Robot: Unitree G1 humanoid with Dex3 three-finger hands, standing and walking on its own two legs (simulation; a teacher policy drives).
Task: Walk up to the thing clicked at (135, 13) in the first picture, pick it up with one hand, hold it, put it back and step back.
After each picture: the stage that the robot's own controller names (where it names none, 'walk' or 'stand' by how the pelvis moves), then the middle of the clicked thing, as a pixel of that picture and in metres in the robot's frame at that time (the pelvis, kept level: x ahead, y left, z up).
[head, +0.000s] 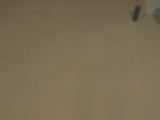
stand; (136, 12) +2.00 -0.71 -0.66
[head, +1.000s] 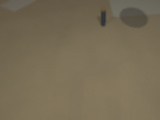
walk; (103, 17) +1.97 -0.15 -0.63
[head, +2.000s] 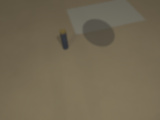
walk; (64, 39) +1.40 +0.29 -0.65
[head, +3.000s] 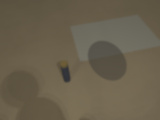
walk; (65, 72) +0.92 +0.25 -0.65
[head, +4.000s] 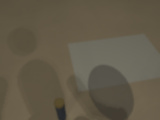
walk; (60, 110) +0.55 +0.19 -0.62
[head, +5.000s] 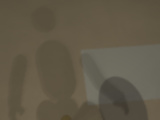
stand; out of the picture +0.42 +0.15 -0.64
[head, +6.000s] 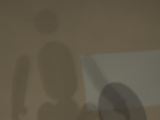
stand; out of the picture +0.40 +0.15 -0.66
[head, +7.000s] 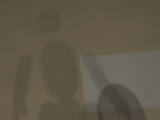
stand; out of the picture +0.39 +0.16 -0.66
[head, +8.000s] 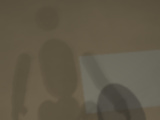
stand; out of the picture +0.38 +0.16 -0.66
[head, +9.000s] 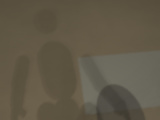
go down; out of the picture +0.38 +0.17 -0.66
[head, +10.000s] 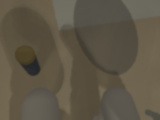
go down; (29, 63) +0.44 +0.22 -0.30
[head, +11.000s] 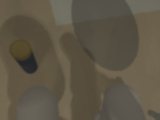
approach; (26, 59) +0.45 +0.23 -0.25
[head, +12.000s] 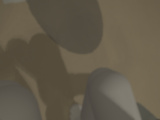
close in; out of the picture +0.43 +0.28 -0.16
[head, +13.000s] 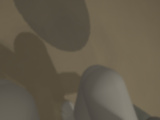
close; out of the picture +0.43 +0.29 -0.15
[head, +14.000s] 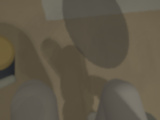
lift; (0, 65) +0.35 +0.27 -0.06
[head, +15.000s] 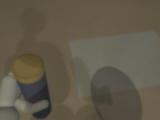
hold; (36, 92) +0.31 +0.16 +0.07
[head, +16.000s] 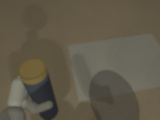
hold; (42, 93) +0.31 +0.15 +0.04
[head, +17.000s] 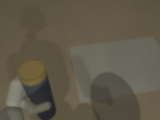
hold; (40, 94) +0.31 +0.16 +0.04
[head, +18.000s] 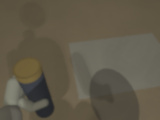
crouch; (37, 92) +0.32 +0.17 +0.03
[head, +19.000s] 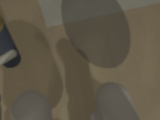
crouch; (0, 44) +0.46 +0.22 -0.05
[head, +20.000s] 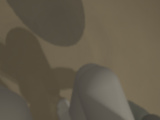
lower; out of the picture +0.43 +0.30 -0.16
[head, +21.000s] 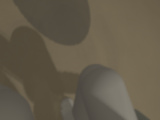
lower; out of the picture +0.43 +0.29 -0.15
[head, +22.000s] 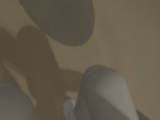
lower; out of the picture +0.41 +0.29 -0.16
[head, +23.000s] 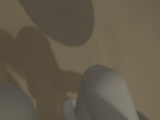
lower; out of the picture +0.41 +0.29 -0.16
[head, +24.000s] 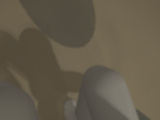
draw back; out of the picture +0.41 +0.28 -0.16
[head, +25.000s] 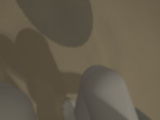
rise; out of the picture +0.41 +0.28 -0.16
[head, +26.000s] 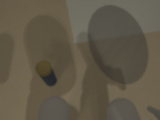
walk; (47, 75) +0.44 +0.21 -0.37
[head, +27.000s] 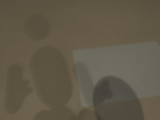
stand; out of the picture +0.38 +0.17 -0.60
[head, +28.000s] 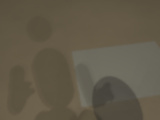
stand; out of the picture +0.38 +0.18 -0.60
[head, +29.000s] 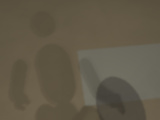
stand; out of the picture +0.39 +0.17 -0.62
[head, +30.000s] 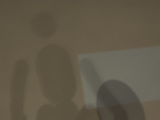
stand; out of the picture +0.40 +0.17 -0.66
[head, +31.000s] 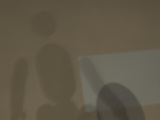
stand; out of the picture +0.38 +0.16 -0.66
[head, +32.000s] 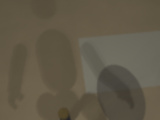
walk; (65, 118) +0.41 +0.16 -0.64
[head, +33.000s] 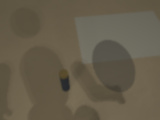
walk; (64, 81) +0.66 +0.17 -0.63
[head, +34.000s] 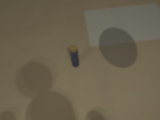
stand; (74, 56) +0.99 +0.17 -0.63
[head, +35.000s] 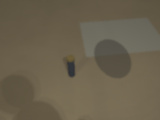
stand; (71, 66) +0.99 +0.15 -0.65
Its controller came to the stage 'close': yes
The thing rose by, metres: 0.68
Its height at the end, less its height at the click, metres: +0.00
